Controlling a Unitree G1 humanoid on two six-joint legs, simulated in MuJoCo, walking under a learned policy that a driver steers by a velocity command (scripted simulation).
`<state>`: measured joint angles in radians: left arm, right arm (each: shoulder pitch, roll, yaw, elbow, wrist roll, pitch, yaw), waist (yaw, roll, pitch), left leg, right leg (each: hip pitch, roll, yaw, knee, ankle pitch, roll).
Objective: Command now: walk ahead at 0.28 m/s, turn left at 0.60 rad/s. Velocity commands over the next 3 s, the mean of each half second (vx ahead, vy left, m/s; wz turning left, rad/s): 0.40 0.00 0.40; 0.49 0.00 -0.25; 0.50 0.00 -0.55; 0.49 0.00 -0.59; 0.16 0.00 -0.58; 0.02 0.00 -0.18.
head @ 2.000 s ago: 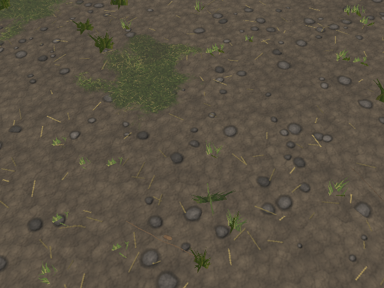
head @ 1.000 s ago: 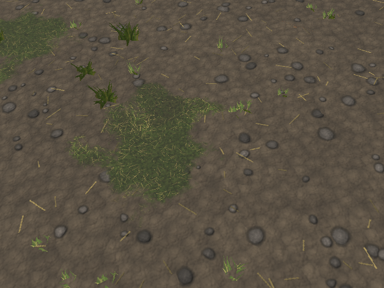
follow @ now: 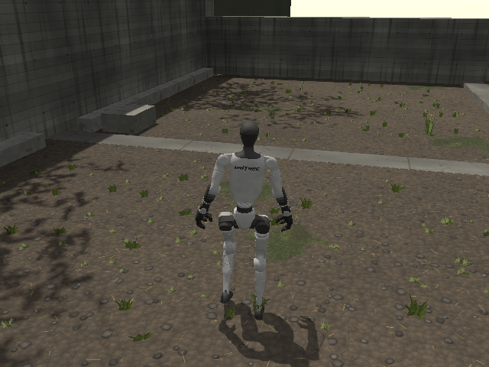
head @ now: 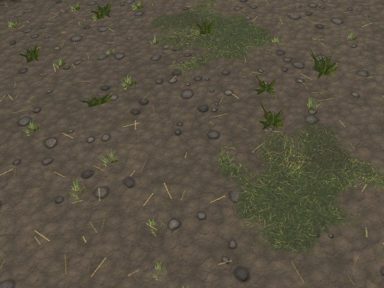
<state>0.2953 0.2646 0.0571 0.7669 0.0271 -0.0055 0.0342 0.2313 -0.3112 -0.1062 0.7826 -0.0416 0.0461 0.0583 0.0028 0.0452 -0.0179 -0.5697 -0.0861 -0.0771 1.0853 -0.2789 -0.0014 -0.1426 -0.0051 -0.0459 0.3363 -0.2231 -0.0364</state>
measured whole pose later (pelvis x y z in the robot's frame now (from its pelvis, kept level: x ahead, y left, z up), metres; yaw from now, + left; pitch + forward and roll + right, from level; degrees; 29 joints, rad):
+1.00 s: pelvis +0.45 +0.11 -0.02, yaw +1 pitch +0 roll +0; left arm 0.27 0.29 0.06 0.84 0.01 -0.03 -0.02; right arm 0.23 -0.25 -0.01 0.81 -0.04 -0.08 0.01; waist 0.00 0.02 0.06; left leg -0.44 0.03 -0.02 1.22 -0.33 0.02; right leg -0.30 0.14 -0.03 0.46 -0.17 -0.14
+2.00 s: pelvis +0.97 +0.02 -0.03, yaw -35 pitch +1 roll +0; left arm 0.14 0.28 0.05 0.71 0.02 -0.01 -0.02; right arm 0.32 -0.26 -0.03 0.80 -0.02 -0.05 0.00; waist -0.04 0.01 0.07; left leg -0.32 0.06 0.05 1.23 -0.41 -0.02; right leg -0.40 0.10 -0.05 0.58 -0.20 -0.12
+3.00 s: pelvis +1.13 -0.07 -0.01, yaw -56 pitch -2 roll +0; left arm 0.20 0.22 -0.02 0.86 0.01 0.01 0.02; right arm 0.27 -0.25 -0.01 0.86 -0.01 0.02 0.00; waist -0.04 0.03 0.02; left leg -0.23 0.00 0.02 0.40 -0.14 0.00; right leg -0.13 0.06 0.05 0.42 -0.25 -0.04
